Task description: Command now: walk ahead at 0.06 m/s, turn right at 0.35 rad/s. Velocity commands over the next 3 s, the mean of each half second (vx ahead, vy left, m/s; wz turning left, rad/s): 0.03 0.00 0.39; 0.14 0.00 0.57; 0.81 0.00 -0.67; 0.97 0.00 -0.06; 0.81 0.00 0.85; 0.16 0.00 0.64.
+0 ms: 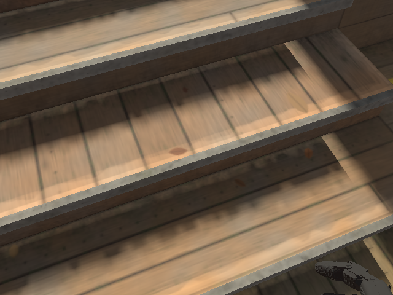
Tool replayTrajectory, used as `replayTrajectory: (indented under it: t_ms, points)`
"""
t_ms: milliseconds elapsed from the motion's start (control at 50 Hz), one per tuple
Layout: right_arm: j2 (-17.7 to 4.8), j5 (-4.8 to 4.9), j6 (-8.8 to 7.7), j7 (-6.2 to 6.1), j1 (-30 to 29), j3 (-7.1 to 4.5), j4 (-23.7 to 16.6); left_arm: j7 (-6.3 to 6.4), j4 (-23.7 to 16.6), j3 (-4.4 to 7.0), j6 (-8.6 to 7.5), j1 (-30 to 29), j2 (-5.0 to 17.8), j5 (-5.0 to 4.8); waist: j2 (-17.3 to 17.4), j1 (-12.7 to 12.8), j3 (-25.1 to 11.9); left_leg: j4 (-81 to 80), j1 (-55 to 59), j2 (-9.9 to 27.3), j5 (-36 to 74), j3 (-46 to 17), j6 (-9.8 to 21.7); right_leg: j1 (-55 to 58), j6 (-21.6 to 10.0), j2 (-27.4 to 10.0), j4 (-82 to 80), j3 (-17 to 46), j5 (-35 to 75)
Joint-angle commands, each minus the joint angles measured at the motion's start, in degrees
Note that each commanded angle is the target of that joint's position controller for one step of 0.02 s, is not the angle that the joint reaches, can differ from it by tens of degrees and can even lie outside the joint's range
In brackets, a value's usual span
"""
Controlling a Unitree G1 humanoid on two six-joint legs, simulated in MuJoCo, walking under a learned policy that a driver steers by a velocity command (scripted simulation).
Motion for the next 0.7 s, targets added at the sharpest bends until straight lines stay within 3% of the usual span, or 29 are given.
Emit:
replayTrajectory:
  t_ms: [20, 40, 60, 80, 120, 140, 180, 220, 260, 300, 320, 360, 420, 460, 480, 520, 540, 560, 580, 600, 620, 640, 660, 700]
  points:
    - [-7.11, 0.86, 0.90, -1.56, 8.99, -2.42, 0.47, 0.66, -5.25, 0.84, -3.01, -1.07, 4.53, -0.10, 4.48, -1.36, -12.94, -9.78, 3.53, 2.39, 0.33, 2.02, -0.52, 12.84, -1.13, -15.90, -22.26, 20.57, 26.71]
    - [-6.15, 1.42, 1.03, -1.48, 8.05, -2.31, 0.58, 0.77, -5.12, 0.38, -3.35, 0.03, 3.90, 0.23, 2.65, -0.20, -14.60, -10.03, 2.31, 2.23, 2.28, 2.33, -0.89, 16.77, 0.07, -17.55, -23.15, 20.95, 30.70]
    - [-3.68, 1.97, 1.49, -1.35, 8.98, -2.12, 1.94, 0.99, -5.20, -0.39, -3.46, 0.03, 2.86, 0.97, 0.56, 0.16, -16.80, -5.11, 2.35, 0.78, 3.04, 2.71, -1.27, 19.18, -0.14, -18.28, -23.06, 20.16, 32.34]
    - [-2.67, 2.38, 1.99, -1.03, 9.97, -2.05, 2.88, 1.03, -5.22, -1.28, -3.55, 0.30, 1.29, 1.11, 0.94, 0.27, -16.72, -6.74, 2.59, 0.68, 4.68, 0.89, -1.61, 19.90, 0.33, -18.23, -24.73, 17.76, 26.74]
    - [-1.24, 2.84, 2.49, -0.31, 11.41, -2.60, 5.40, 1.18, -3.68, -2.43, -3.60, 2.31, -0.80, 1.20, -1.58, 1.52, -13.23, -7.12, 4.48, -2.11, 5.92, -2.33, -2.16, 17.78, 1.32, -18.21, -28.18, 14.73, 15.71]
    - [-2.17, 2.57, 2.76, -0.30, 11.25, -3.26, 5.83, 1.20, -3.82, -2.42, -3.61, 2.45, -0.53, 1.03, -2.40, 2.05, -10.87, -7.01, 3.25, -3.57, 6.39, -4.36, -2.28, 17.71, 1.31, -18.33, -29.72, 13.63, 9.66]
    - [-4.40, 1.39, 3.48, -0.18, 10.82, -4.72, 6.28, 1.35, -3.99, -1.77, -4.05, 2.53, 0.62, 0.47, -3.43, 2.05, -7.46, -3.71, -0.45, -5.30, 6.05, -4.18, -2.86, 19.37, 0.69, -19.91, -30.50, 13.51, 5.82]
    - [-6.78, 1.11, 3.26, 0.20, 9.73, -5.92, 6.22, 2.10, -5.27, -0.69, -4.74, 1.56, 2.03, 0.09, -2.58, 1.86, -6.57, -7.46, -2.80, -5.07, 5.94, -3.58, -3.72, 23.41, -0.40, -21.31, -30.28, 12.83, 7.56]
    - [-6.66, 1.30, 3.58, 0.56, 9.57, -6.38, 7.06, 2.92, -5.80, -0.50, -5.25, 3.26, 1.18, -0.11, -4.11, 2.39, -8.01, -6.78, -2.86, -4.98, 3.90, -1.56, -4.69, 27.76, -3.17, -22.87, -28.44, 12.39, 14.37]
    - [-6.42, 1.48, 3.65, 0.97, 9.66, -6.52, 7.38, 3.29, -6.36, -0.14, -5.57, 4.17, 1.44, -0.06, -5.32, 2.40, -9.48, -4.89, -1.86, -4.37, -0.11, 0.09, -5.00, 30.27, -6.72, -24.75, -26.99, 11.18, 22.79]
    - [-6.85, 1.43, 3.44, 1.38, 8.89, -6.60, 6.85, 3.40, -6.31, -0.03, -5.60, 4.84, 1.37, 0.04, -4.24, 2.41, -9.48, -8.55, -1.75, -3.49, -1.55, 0.32, -5.09, 31.53, -7.80, -25.52, -26.85, 10.42, 24.53]
    - [-6.46, 1.29, 3.41, 2.17, 7.91, -6.35, 6.44, 3.35, -5.98, 0.53, -5.82, 6.32, 1.95, 0.19, -5.83, 2.83, -10.25, -13.27, -0.83, -2.36, -5.12, 2.62, -4.60, 34.36, -8.78, -26.47, -26.45, 8.94, 27.88]
    - [-5.17, 1.24, 3.46, 3.30, 6.86, -5.61, 5.55, 3.41, -6.07, 1.15, -5.68, 6.34, 2.59, 0.54, -8.56, 2.52, -10.52, -26.38, 3.75, 0.19, -8.21, 4.71, -3.31, 34.71, -7.43, -27.11, -25.46, 5.47, 27.92]
    - [-3.83, 2.46, 3.53, 3.77, 7.96, -4.94, 5.28, 2.85, -7.04, 1.44, -5.29, 2.95, 3.28, 1.31, -11.44, 1.05, -11.16, -38.90, 14.88, 0.89, -10.93, 6.79, -1.13, 28.18, -4.96, -26.21, -23.81, -0.24, 29.76]
    - [-4.41, 3.08, 3.49, 3.86, 8.16, -4.98, 5.20, 2.30, -7.09, 1.66, -5.02, 2.73, 3.96, 1.41, -11.89, 1.40, -11.32, -44.64, 19.69, -0.07, -11.15, 8.60, 0.00, 25.92, -4.09, -26.16, -23.18, -1.95, 30.17]
    - [-5.46, 3.15, 3.05, 3.86, 8.49, -5.21, 4.82, 1.39, -5.70, 2.36, -4.42, 4.59, 5.54, 1.16, -11.57, 2.02, -12.36, -53.81, 24.53, -1.93, -8.23, 12.16, 1.41, 26.39, -2.70, -27.56, -20.32, -2.68, 28.98]
    - [-4.92, 2.89, 2.38, 3.90, 10.01, -4.97, 5.12, 1.10, -4.92, 2.65, -3.94, 4.31, 6.16, 0.36, -9.57, 0.56, -12.34, -62.02, 28.81, -3.14, -2.19, 14.06, 2.20, 25.18, -0.60, -27.18, -16.93, -4.53, 26.05]
    - [-5.67, 2.68, 1.45, 3.76, 12.37, -5.33, 6.38, 0.75, -3.76, 2.78, -3.23, 6.16, 5.80, -0.27, -4.26, -0.23, -12.54, -70.59, 34.14, -5.28, 2.14, 12.93, 2.72, 22.86, 2.32, -24.39, -8.38, -8.14, 20.32]
    - [-8.86, 1.66, 0.16, 3.55, 15.01, -6.18, 6.42, 0.28, -3.75, 2.72, -2.58, 7.07, 5.10, -0.12, 5.91, -1.84, -11.35, -75.90, 42.49, -0.52, 10.76, 1.69, 4.38, 10.39, 6.17, -21.40, 5.35, -10.34, -0.16]
    - [-18.46, 1.57, -0.71, 2.71, 15.60, -8.03, 3.04, -0.06, -8.73, 1.09, -1.81, 5.48, -0.31, -0.12, 22.45, -0.10, -11.63, -72.15, 47.01, 18.48, 50.02, -25.43, 12.69, -8.48, 12.30, -12.18, 20.25, -9.32, -23.84]
    - [-18.66, 1.94, -0.35, 1.96, 18.29, -9.00, 1.66, 0.21, -8.09, 1.22, -1.68, 1.87, 1.92, 0.17, 15.17, -6.06, -18.10, -74.23, 45.17, 20.97, 48.98, -28.82, 21.75, -6.66, 12.99, -11.45, 32.55, 0.79, -22.89]
    - [-16.63, 1.39, 0.19, 1.47, 14.66, -8.34, 1.49, -0.05, -7.64, 1.25, -1.88, -0.69, 1.99, -0.22, 10.46, -4.04, -13.27, -74.96, 40.29, 17.40, 36.32, -24.37, 22.24, -8.75, 12.97, -12.18, 36.99, 2.97, -16.37]
    - [-14.54, 1.26, 0.72, 0.96, 9.18, -7.46, 0.36, -0.58, -7.60, 1.07, -2.43, -2.94, 1.66, -0.21, 9.26, -1.95, -8.61, -74.32, 36.48, 13.00, 29.65, -19.76, 19.95, -11.01, 12.59, -12.19, 39.81, 2.82, -10.68]
    - [-11.68, 2.19, 0.84, 0.49, 5.74, -6.14, -0.88, -1.00, -6.92, 1.17, -1.91, -3.07, 2.51, 1.03, 7.41, -0.32, -9.23, -70.55, 35.42, 7.66, 33.00, -15.66, 16.49, -13.08, 12.14, -11.32, 46.86, 1.77, -6.15]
